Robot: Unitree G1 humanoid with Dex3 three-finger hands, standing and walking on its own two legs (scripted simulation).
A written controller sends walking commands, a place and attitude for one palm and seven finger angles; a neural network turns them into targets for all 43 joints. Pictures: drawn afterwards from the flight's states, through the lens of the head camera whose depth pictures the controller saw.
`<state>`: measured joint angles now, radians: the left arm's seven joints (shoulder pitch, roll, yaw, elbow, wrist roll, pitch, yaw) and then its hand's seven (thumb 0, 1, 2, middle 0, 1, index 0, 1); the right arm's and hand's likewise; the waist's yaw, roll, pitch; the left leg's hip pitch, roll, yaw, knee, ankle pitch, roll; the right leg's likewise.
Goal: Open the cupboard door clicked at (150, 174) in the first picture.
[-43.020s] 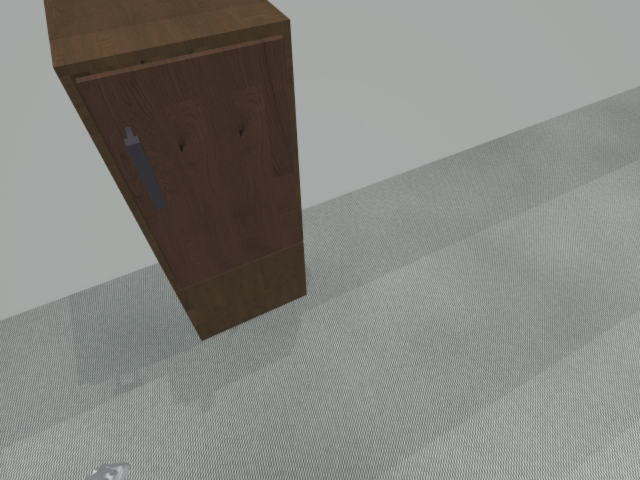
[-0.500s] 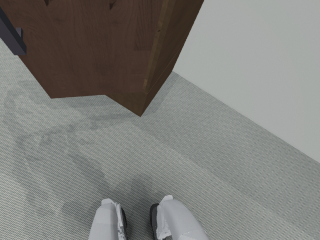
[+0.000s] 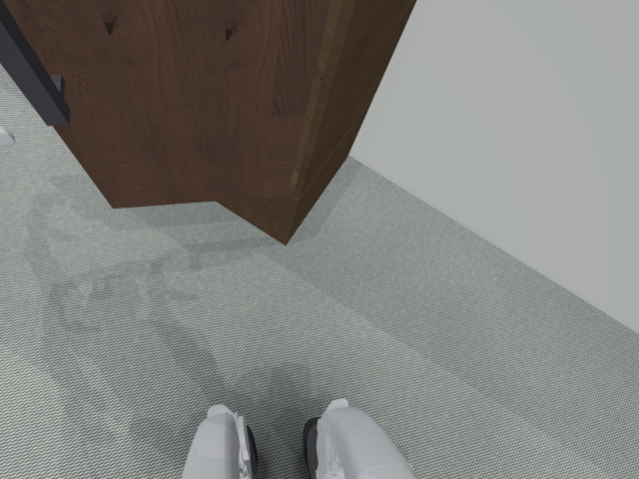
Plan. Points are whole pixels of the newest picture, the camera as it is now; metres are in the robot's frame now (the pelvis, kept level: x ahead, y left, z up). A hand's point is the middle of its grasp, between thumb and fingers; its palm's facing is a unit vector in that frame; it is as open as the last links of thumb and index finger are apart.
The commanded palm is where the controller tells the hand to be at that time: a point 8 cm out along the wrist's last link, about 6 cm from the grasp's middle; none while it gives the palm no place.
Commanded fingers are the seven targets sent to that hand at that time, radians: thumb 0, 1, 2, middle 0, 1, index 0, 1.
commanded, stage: slide the fingers in behind the handle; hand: left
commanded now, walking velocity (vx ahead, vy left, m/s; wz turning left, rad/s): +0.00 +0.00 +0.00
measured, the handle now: (26, 50) +0.57 +0.26 +0.08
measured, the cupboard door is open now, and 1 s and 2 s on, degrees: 41 41 39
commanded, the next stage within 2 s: close the thumb around the handle in 1.62 s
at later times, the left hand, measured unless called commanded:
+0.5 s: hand out of the picture +0.52 +0.29 +0.08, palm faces +0.10 -1.00 +0.00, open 14.2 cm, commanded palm +0.52 +0.31 +0.08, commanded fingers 0.00 -0.50 0.30 -0.30 -1.20 -0.30 -1.20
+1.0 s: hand (15, 85) +0.52 +0.26 +0.08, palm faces +0.04 -1.00 +0.00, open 14.3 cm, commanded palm +0.52 +0.27 +0.08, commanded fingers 0.00 -0.50 0.30 -0.30 -1.20 -0.30 -1.20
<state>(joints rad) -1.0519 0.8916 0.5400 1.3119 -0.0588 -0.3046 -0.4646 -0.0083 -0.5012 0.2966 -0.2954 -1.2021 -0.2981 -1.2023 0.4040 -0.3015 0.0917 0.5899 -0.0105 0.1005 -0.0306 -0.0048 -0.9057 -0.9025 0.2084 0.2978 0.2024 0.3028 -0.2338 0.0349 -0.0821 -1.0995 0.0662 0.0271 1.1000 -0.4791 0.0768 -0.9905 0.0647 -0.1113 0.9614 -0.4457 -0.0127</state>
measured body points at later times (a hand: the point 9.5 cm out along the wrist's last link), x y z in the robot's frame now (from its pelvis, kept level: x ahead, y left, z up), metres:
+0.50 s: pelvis +0.00 +0.00 +0.00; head +0.17 +0.05 +0.41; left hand +0.51 +0.35 +0.09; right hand -0.03 -0.27 -0.09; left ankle +0.01 +0.06 -0.66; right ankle +0.00 -0.12 -0.66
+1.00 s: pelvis +0.00 +0.00 +0.00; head +0.16 +0.05 +0.42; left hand +0.52 +0.31 +0.09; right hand -0.01 -0.27 -0.09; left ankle +0.01 +0.06 -0.66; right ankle +0.00 -0.12 -0.66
